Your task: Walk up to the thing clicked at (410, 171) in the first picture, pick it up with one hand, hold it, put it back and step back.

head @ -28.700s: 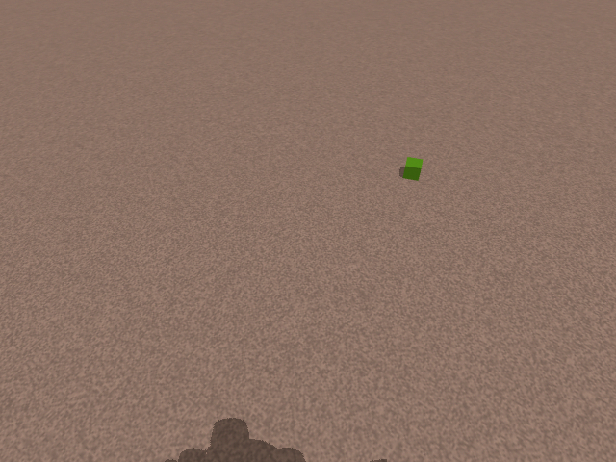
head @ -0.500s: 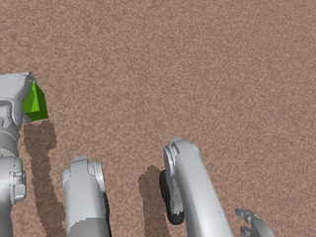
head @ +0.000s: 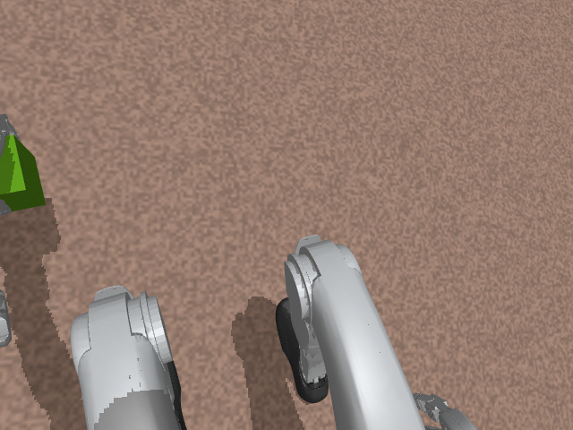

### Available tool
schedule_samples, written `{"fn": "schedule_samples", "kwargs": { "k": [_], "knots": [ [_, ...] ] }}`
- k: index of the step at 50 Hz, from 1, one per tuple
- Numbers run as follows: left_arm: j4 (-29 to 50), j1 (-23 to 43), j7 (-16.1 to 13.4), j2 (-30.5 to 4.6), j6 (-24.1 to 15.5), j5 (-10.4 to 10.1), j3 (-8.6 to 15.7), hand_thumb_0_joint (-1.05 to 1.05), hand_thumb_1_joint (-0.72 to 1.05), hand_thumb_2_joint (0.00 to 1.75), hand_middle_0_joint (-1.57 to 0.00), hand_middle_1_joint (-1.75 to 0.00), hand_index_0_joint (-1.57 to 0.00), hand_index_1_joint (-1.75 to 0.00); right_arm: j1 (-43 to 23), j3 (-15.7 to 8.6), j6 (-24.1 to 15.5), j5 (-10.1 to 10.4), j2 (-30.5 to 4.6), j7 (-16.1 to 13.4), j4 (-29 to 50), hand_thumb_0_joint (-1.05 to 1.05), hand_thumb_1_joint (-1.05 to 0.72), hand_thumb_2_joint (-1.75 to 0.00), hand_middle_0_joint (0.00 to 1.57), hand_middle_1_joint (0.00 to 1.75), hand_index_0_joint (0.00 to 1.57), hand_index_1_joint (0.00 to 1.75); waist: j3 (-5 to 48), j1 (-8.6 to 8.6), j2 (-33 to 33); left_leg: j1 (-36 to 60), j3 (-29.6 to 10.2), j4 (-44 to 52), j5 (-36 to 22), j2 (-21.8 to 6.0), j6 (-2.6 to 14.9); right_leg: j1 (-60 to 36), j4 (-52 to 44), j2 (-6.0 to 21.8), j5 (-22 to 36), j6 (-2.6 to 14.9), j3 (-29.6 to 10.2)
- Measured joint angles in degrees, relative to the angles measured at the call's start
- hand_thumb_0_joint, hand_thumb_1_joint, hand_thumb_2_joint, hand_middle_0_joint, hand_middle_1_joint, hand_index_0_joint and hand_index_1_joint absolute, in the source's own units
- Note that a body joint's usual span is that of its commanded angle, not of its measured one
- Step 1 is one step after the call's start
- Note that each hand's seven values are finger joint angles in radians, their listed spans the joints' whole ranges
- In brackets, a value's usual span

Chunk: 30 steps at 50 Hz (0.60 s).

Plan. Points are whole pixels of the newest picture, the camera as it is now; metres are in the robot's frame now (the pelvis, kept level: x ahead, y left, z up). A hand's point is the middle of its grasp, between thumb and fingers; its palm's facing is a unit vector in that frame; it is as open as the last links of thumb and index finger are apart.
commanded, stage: lower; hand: left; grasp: from above
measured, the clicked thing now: out of the picture +0.50 +0.30 -0.20
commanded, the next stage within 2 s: rest in 0.44 s
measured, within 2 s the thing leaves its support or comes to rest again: rests again in 1.14 s
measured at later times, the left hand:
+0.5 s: hand (3, 183) +0.49 +0.30 -0.22, palm faces -0.47 -0.08 -0.88, open 10.8 cm
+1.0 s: hand (19, 188) +0.50 +0.30 -0.26, palm faces -0.47 -0.09 -0.88, open 10.8 cm
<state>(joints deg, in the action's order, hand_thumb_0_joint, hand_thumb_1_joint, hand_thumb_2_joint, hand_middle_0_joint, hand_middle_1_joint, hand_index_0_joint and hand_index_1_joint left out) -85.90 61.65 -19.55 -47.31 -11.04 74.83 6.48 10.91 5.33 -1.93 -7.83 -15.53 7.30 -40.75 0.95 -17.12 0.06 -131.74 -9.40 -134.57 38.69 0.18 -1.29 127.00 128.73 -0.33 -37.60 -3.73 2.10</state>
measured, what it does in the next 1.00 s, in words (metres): stands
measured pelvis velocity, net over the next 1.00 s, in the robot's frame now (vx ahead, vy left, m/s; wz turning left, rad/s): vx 0.01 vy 0.01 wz -0.08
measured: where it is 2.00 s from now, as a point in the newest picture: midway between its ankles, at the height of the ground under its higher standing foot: (239, 393)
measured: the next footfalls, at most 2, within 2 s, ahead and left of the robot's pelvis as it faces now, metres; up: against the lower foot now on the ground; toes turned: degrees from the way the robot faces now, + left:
none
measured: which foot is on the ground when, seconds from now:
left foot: down 0.00-1.00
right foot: down 0.00-1.00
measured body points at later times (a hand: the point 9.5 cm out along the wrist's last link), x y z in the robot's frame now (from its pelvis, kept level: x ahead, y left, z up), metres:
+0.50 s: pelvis +0.01 +0.00 -0.03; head +0.28 +0.09 +0.32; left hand +0.51 +0.30 -0.17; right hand +0.04 -0.27 -0.11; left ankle +0.08 +0.13 -0.31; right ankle +0.11 -0.14 -0.31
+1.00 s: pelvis +0.01 +0.01 -0.04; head +0.30 +0.10 +0.29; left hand +0.52 +0.30 -0.21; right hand +0.03 -0.26 -0.10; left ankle +0.08 +0.13 -0.31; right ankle +0.11 -0.14 -0.31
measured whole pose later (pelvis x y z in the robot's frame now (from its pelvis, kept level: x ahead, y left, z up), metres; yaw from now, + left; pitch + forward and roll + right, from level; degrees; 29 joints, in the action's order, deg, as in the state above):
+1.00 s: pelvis +0.01 +0.01 -0.04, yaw -5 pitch +32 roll -14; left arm -92.8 63.7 -26.6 -56.7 -12.8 77.4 8.9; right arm 8.3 12.5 -5.3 -11.3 -18.2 9.2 -37.1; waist -7.1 -21.1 4.9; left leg -136.0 -13.7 -143.8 40.8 0.4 -1.0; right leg 129.5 134.5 -1.8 -38.3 -3.7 5.1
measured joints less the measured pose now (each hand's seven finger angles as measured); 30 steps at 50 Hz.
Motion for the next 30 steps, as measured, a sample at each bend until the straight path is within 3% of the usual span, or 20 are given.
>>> {"fn": "schedule_samples", "kwargs": {
  "k": [16, 30],
  "knots": [
    [-0.8, 0.7, -0.1, -2.4, -0.7, -0.2, -0.2, 0.0, -0.18, 0.74, -0.55, -0.79, -0.6, -0.74, -1.2, 1.8, -0.1, -0.5, -1.0, 0.6, 1.4, 0.0, -0.91, -0.9, 0.21, 0.3, 0.2, 0.3, -2.1, -0.61, 1.1, -2.1, -1.2, -3.2, 1.1, 0.3, -0.19, 1.7, 2.5, -0.2, -0.8, -0.31, 0.8],
    [-2.7, 1.1, -3.9, -5.0, -2.0, 1.7, 1.3, 0.0, -0.18, 0.74, -0.56, -0.79, -0.6, -0.73, -2.3, 3.3, -0.7, -1.8, -1.3, 1.1, 2.4, 0.0, -0.91, -0.9, 0.21, 0.3, 0.2, 0.3, -4.2, -1.63, 2.5, -4.1, -2.4, -6.5, 1.5, 0.4, -0.21, 3.2, 4.9, -0.7, -0.9, -0.2, 1.5]
  ]
}}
